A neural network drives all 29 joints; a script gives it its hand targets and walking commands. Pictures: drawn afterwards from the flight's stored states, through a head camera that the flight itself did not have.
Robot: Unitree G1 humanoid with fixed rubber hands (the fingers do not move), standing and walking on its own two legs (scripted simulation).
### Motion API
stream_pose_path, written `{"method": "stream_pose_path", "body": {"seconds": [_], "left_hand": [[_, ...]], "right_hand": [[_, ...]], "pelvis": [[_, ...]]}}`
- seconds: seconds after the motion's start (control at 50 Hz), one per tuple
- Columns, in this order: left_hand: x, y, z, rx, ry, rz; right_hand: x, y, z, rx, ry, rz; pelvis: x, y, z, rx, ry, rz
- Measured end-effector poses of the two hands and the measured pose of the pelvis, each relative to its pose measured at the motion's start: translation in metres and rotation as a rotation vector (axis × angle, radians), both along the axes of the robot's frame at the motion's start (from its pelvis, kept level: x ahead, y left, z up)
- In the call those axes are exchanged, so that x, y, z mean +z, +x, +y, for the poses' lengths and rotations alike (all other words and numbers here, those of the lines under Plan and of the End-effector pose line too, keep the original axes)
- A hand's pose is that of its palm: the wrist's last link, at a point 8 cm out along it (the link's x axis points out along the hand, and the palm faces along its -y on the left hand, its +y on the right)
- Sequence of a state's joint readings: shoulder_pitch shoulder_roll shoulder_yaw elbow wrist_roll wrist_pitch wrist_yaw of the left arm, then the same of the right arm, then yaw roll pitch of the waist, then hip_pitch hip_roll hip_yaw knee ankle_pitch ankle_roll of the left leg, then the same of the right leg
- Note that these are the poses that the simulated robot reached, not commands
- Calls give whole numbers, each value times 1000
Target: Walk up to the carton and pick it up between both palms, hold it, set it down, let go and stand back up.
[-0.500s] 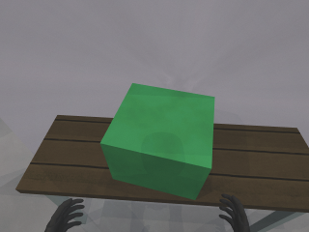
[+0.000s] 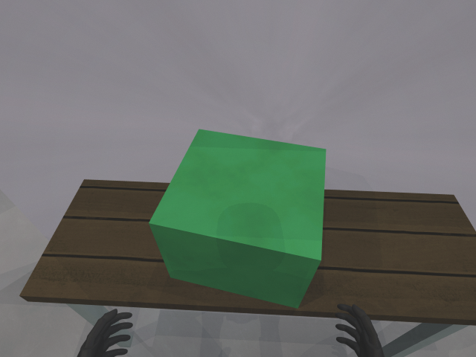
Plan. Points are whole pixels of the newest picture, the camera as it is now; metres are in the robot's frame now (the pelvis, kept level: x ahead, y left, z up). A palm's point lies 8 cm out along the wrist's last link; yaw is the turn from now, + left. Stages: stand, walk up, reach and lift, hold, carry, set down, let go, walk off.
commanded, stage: set down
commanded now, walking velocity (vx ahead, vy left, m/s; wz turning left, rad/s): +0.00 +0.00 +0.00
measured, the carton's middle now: (246, 214) +0.43 -0.02 -0.05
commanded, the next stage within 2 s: let go in 0.36 s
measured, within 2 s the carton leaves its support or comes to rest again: neither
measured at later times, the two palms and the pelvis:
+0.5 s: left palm out of the picture +0.16 +0.23 -0.07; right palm (380, 353) +0.15 -0.23 -0.07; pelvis +0.01 -0.01 +0.00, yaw +0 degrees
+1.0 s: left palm out of the picture +0.11 +0.26 -0.09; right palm out of the picture +0.12 -0.29 -0.10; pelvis +0.00 -0.02 +0.00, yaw +1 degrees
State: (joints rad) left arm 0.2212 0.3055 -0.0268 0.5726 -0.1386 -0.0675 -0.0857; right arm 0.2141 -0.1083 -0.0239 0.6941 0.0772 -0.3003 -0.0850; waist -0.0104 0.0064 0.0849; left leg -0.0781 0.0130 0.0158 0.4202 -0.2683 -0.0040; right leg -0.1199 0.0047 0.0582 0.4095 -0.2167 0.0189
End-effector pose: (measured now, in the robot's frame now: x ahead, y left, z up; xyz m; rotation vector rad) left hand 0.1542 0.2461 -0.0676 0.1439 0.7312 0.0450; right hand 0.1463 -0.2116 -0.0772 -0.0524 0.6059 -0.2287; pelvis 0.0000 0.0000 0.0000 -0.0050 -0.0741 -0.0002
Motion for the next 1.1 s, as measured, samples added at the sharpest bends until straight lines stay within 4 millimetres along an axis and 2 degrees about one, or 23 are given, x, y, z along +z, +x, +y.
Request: {"method": "stream_pose_path", "body": {"seconds": [0.18,0.38,0.56,0.82,0.86,0.92,1.02,1.1], "left_hand": [[0,3,-9,1,9,16],[3,7,-7,11,45,29],[0,3,-18,32,39,60],[-6,-4,-27,71,44,89],[-9,-7,-24,54,79,93],[-15,-17,-9,42,138,119],[-20,-47,23,69,211,208],[-22,-72,41,97,252,296]], "right_hand": [[1,4,-5,15,-6,-1],[5,5,-10,41,-18,5],[6,6,-20,83,-39,31],[1,7,-25,142,-43,84],[-5,4,-30,181,-82,141],[-17,-5,-51,193,-127,252],[-30,-29,-86,172,-186,407],[-35,-48,-102,162,-205,504]], "pelvis": [[1,5,-6,5,-1,5],[1,7,-10,9,1,5],[2,5,-11,0,4,1],[1,-2,-17,0,9,4],[0,-3,-18,4,10,21],[-3,-3,-18,14,12,35],[-4,-2,-18,27,13,44],[-3,-2,-18,34,12,46]]}}
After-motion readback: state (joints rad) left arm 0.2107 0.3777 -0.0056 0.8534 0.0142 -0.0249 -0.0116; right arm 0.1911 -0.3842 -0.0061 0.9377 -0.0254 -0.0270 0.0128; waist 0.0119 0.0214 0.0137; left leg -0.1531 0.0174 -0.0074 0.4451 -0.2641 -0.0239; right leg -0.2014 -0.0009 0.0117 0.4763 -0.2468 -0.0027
